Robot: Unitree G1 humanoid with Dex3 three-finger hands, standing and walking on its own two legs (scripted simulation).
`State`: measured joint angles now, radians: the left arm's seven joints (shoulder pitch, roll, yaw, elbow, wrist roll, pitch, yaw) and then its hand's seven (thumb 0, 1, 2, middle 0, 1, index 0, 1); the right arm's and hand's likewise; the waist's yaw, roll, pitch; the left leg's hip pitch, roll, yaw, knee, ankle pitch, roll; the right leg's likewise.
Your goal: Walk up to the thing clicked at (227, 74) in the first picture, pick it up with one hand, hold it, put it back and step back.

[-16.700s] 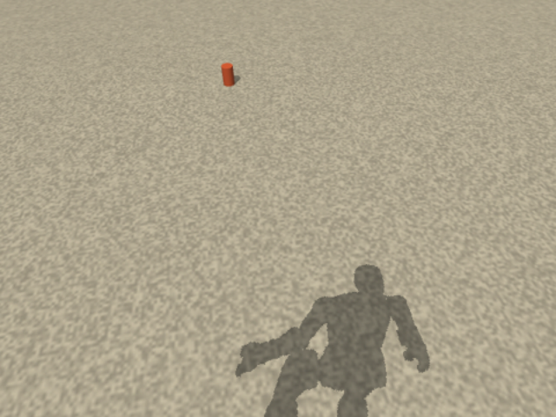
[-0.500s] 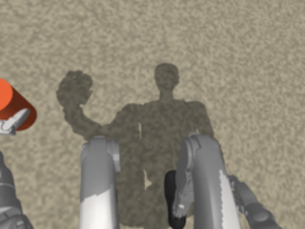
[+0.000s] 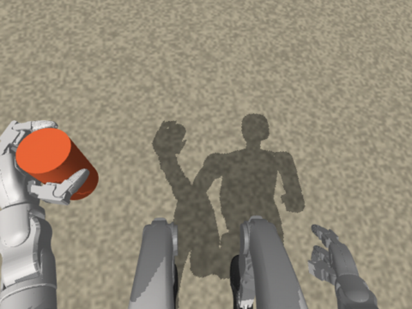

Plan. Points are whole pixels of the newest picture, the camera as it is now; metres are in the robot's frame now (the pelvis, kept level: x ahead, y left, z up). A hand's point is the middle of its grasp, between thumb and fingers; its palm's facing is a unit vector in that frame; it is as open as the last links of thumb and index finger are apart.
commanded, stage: hold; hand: left
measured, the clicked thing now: (63, 167) +0.36 +0.27 +0.00
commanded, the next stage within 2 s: crouch in 1.76 s
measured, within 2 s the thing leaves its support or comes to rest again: neither
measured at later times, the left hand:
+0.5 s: hand (28, 106) +0.37 +0.23 +0.17, palm faces +0.37 -0.93 -0.03, open 10.8 cm
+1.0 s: hand (18, 60) +0.38 +0.21 +0.23, palm faces +0.37 -0.93 -0.02, open 10.8 cm
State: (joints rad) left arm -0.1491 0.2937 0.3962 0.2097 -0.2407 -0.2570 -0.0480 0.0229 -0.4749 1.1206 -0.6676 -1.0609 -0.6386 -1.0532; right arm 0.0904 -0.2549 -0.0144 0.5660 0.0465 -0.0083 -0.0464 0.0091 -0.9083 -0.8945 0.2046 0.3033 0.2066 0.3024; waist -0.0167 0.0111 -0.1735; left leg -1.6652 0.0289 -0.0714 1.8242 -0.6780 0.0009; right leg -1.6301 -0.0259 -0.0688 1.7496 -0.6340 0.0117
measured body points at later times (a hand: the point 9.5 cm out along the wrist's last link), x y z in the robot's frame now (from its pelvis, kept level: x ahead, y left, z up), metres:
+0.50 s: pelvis +0.04 +0.01 +0.13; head +0.13 +0.03 +0.57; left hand +0.34 +0.28 +0.17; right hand +0.19 -0.23 +0.03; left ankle +0.06 +0.12 -0.49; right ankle +0.08 -0.13 -0.49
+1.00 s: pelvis +0.05 +0.00 +0.19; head +0.11 +0.01 +0.63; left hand +0.35 +0.26 +0.24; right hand +0.20 -0.24 +0.08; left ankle +0.06 +0.12 -0.49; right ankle +0.08 -0.13 -0.49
